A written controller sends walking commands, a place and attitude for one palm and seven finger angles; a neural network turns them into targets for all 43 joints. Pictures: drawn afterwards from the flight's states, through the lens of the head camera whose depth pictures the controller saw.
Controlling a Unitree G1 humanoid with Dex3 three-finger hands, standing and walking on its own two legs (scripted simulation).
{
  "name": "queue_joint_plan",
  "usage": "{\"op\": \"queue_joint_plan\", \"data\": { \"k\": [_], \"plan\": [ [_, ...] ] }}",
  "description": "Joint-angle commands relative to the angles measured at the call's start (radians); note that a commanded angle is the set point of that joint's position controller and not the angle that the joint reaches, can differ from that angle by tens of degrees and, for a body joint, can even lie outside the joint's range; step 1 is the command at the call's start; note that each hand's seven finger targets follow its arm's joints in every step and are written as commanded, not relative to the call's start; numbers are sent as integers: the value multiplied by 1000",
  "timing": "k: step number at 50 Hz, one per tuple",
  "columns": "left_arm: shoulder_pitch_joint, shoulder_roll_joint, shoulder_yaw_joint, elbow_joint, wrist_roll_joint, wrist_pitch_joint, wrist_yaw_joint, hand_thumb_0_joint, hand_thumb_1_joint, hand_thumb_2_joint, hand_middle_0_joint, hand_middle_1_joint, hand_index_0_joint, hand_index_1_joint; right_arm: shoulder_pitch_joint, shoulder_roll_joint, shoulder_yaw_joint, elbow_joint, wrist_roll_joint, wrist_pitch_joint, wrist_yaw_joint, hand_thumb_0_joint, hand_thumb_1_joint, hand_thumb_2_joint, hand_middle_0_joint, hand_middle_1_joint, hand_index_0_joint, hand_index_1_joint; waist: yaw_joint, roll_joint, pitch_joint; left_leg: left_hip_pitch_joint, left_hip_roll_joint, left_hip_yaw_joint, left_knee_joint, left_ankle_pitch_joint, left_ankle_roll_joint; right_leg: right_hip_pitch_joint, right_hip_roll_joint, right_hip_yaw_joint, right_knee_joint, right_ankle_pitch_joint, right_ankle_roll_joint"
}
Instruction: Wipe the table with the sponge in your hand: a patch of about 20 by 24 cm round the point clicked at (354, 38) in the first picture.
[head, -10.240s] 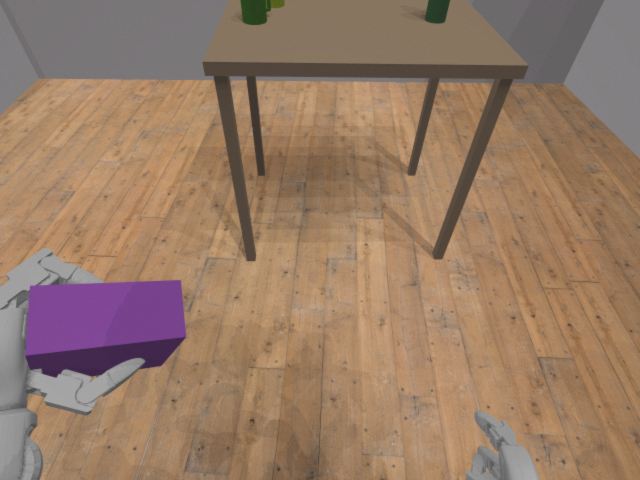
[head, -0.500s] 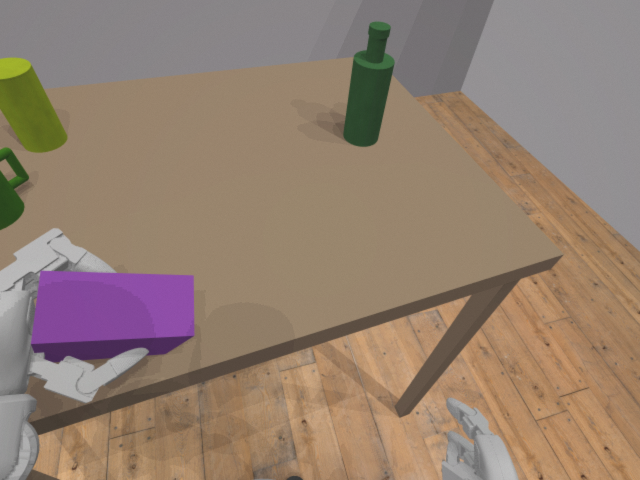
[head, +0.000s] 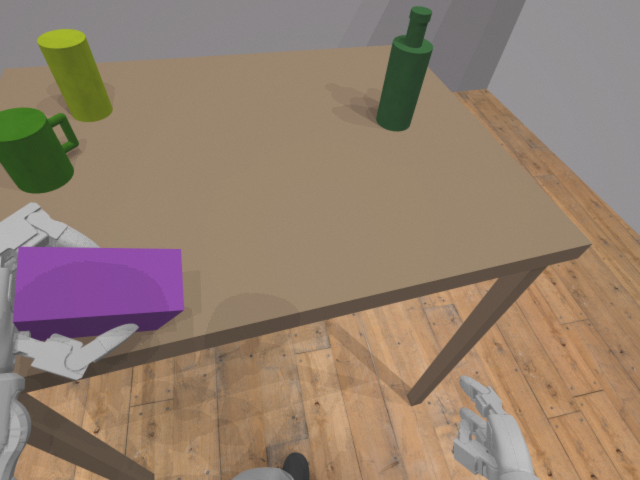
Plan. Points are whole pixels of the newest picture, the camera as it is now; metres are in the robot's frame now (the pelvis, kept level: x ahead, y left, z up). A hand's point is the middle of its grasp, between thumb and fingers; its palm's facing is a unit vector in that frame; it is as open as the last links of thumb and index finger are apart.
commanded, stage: come to a stop and stand still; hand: left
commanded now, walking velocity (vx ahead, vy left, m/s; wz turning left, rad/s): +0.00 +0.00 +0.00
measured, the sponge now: (124, 295) +0.24 +0.22 +0.15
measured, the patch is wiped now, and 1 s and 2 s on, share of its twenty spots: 0.00 0.00 0.00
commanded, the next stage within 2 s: look again from close up in 0.62 s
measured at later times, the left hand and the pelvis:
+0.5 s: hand (36, 285) +0.22 +0.27 +0.18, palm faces +0.24 -0.85 -0.48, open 9.8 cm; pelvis -0.02 +0.06 +0.00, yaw -5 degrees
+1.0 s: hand (63, 286) +0.23 +0.27 +0.16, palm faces +0.28 -0.86 -0.42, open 9.8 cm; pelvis -0.01 +0.05 +0.00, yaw -4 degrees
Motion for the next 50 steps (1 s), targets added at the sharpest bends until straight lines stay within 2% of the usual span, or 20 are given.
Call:
{"op": "queue_joint_plan", "data": {
  "k": [1,2,3,4,5,8,9,12,14,16,18,19,22,24,26,29,31,38,42,50],
  "plan": [
    [39,187,142,-262,-22,-80,3,0,100,1300,-1200,-1600,-1200,-1600,-70,-128,-42,-167,9,-27,2,0,-900,-900,200,300,200,300,14,99,-242,45,131,-111,-23,-483,-81,162,-52,10,-316,54,-38],
    [28,196,143,-249,-19,-79,-1,0,100,1300,-1200,-1600,-1200,-1600,-58,-123,-43,-158,12,-10,0,0,-900,-900,200,300,200,300,6,-67,-208,74,58,-50,244,-435,-69,43,-154,120,-417,59,-69],
    [39,203,154,-213,-22,-75,0,0,100,1300,-1200,-1600,-1200,-1600,-67,-136,-40,-146,16,8,-1,0,-900,-900,200,300,200,300,4,-169,-196,97,16,-80,575,-408,-67,-143,-280,269,-460,77,-143],
    [12,155,112,-202,-34,-62,-6,0,100,1300,-1200,-1600,-1200,-1600,-79,-136,-44,-158,28,17,3,0,-900,-900,200,300,200,300,-6,-252,-153,29,25,-204,805,-382,-57,-266,-404,461,-492,-94,-221],
    [4,118,83,-171,-39,-47,-9,0,100,1300,-1200,-1600,-1200,-1600,-67,-131,-45,-148,29,17,0,0,-900,-900,200,300,200,300,-29,-262,-80,-46,53,-265,866,-330,-60,-327,-415,470,-493,-148,-234],
    [-68,158,103,-139,-34,-64,24,0,100,1300,-1200,-1600,-1200,-1600,-100,-122,-18,-119,21,11,-8,0,-900,-900,200,300,200,300,-41,-56,-75,-112,93,-231,588,-354,-46,-176,-363,425,-390,42,-199],
    [-77,133,73,-123,-27,-81,42,0,100,1300,-1200,-1600,-1200,-1600,-82,-101,-5,-92,10,6,-22,0,-900,-900,200,300,200,300,-42,15,-108,-87,76,-153,446,-311,-35,-85,-322,343,-356,157,-172],
    [-146,167,76,-194,-14,-101,73,0,100,1300,-1200,-1600,-1200,-1600,-64,-103,-15,-85,-6,-47,-51,0,-900,-900,200,300,200,300,-16,28,-206,139,6,-70,33,-173,-20,56,-226,226,-220,434,-87],
    [-132,160,58,-265,-22,-104,68,0,100,1300,-1200,-1600,-1200,-1600,-71,-125,-29,-100,2,-59,-56,0,-900,-900,200,300,200,300,-14,100,-235,286,112,-138,-20,88,8,38,-148,121,-40,502,-18],
    [-74,223,114,-346,-9,-106,63,0,100,1300,-1200,-1600,-1200,-1600,-71,-153,-59,-132,14,-53,-41,0,-900,-900,200,300,200,300,3,171,-288,389,229,-219,79,455,49,-67,-96,56,55,313,14],
    [38,254,173,-365,-12,-100,45,0,100,1300,-1200,-1600,-1200,-1600,-96,-120,-33,-136,12,-36,-19,0,-900,-900,200,300,200,300,-8,327,-220,301,215,-268,70,428,39,-98,-69,-10,-14,108,33],
    [61,200,141,-344,-13,-102,36,0,100,1300,-1200,-1600,-1200,-1600,-84,-123,-35,-135,10,-29,-10,0,-900,-900,200,300,200,300,-18,273,-176,184,221,-282,58,367,27,-18,-72,-15,-66,111,23],
    [107,195,173,-260,-28,-107,32,0,100,1300,-1200,-1600,-1200,-1600,-52,-145,-49,-146,30,-14,-6,0,-900,-900,200,300,200,300,-27,95,-180,-21,189,-229,95,116,-3,213,-88,-3,-195,367,8],
    [188,168,174,-162,-46,-95,32,0,100,1300,-1200,-1600,-1200,-1600,-25,-154,-59,-139,34,-6,-12,0,-900,-900,200,300,200,300,-34,24,-198,-21,155,-199,71,-75,-13,188,-94,12,-157,329,-11],
    [187,175,186,-146,-62,-87,31,0,100,1300,-1200,-1600,-1200,-1600,-12,-160,-62,-138,35,11,-23,0,-900,-900,200,300,200,300,-41,49,-185,-9,171,-229,12,-216,0,111,-77,14,-134,200,-2],
    [90,151,135,-171,-52,-85,31,0,100,1300,-1200,-1600,-1200,-1600,-29,-144,-44,-125,28,15,-39,0,-900,-900,200,300,200,300,-47,205,-127,-10,234,-297,-70,-320,27,38,-51,-26,-116,106,21],
    [-8,131,86,-192,-34,-82,33,0,100,1300,-1200,-1600,-1200,-1600,-36,-142,-39,-121,27,4,-39,0,-900,-900,200,300,200,300,-42,165,-92,-48,225,-275,-50,-340,35,74,-64,-7,-171,135,21],
    [-92,146,57,-234,-13,-72,64,0,100,1300,-1200,-1600,-1200,-1600,-44,-137,-41,-93,25,-34,-45,0,-900,-900,200,300,200,300,-36,54,-134,84,92,-172,128,-231,1,24,-172,186,-308,177,-28],
    [-17,167,106,-217,-27,-78,73,0,100,1300,-1200,-1600,-1200,-1600,-53,-130,-39,-103,20,-13,-42,0,-900,-900,200,300,200,300,-32,32,-173,87,94,-178,143,-97,-11,78,-200,166,-275,302,-41],
    [151,164,142,-241,-55,-87,67,0,100,1300,-1200,-1600,-1200,-1600,-65,-137,-44,-152,34,28,-38,0,-900,-900,200,300,200,300,-35,77,-240,109,145,-202,114,161,-13,179,-153,66,-176,558,-9]
  ]
}}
